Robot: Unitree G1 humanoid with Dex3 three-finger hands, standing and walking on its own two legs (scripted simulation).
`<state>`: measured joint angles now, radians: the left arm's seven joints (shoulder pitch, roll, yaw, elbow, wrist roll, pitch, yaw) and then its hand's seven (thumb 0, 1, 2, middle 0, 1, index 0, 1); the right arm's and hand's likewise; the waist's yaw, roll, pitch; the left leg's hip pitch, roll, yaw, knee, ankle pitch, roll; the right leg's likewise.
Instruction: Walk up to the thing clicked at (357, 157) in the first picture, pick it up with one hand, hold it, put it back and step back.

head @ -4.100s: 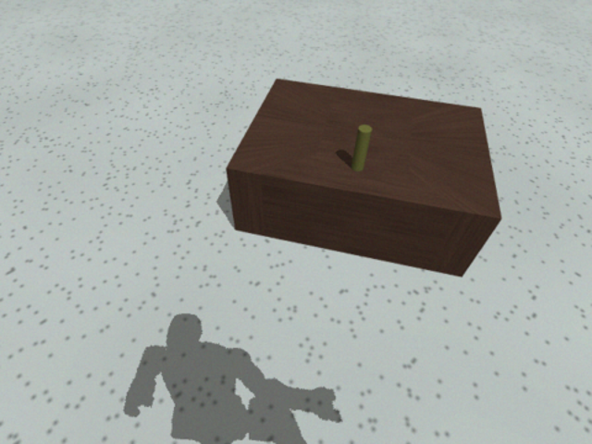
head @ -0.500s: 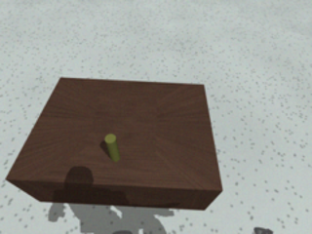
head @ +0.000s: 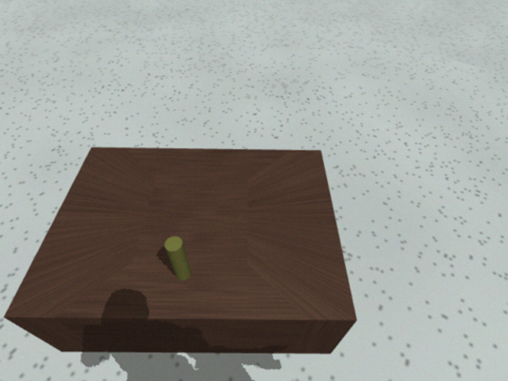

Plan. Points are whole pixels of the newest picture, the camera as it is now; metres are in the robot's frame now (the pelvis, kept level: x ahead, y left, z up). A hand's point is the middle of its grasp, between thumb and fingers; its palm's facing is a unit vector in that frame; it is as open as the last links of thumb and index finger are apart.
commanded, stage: walk up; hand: left
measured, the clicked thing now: (178, 259) +0.49 +0.22 -0.33
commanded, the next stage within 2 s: stand in 0.40 s
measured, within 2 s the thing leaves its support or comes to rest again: neither
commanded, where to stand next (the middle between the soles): +0.04 +0.00 m, yaw +1 degrees
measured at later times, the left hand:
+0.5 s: hand out of the picture +0.10 +0.26 -0.15, palm faces -0.03 -0.93 -0.36, open 7.4 cm
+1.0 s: hand out of the picture +0.10 +0.24 -0.15, palm faces -0.02 -0.94 -0.33, open 7.4 cm
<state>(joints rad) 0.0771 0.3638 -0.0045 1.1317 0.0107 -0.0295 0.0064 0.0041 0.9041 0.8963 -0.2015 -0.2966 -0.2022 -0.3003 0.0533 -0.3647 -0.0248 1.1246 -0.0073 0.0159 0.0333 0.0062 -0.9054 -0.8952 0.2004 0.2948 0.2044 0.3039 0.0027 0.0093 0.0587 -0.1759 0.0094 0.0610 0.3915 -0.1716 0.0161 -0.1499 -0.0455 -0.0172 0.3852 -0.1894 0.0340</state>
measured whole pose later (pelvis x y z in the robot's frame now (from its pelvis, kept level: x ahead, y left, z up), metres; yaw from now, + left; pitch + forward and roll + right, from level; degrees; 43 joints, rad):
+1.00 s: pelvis +0.02 -0.01 +0.01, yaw +0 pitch -2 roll +0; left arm 0.10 0.35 0.00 1.14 0.01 -0.01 -0.01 0.00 0.91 0.90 -0.20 -0.30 -0.20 -0.30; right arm 0.06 -0.35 -0.01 1.14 -0.01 -0.01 0.01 0.01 -0.91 -0.90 0.20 0.29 0.20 0.30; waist 0.00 0.00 0.05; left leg -0.11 0.02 0.05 0.31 -0.16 0.00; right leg -0.08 -0.03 -0.03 0.30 -0.18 0.02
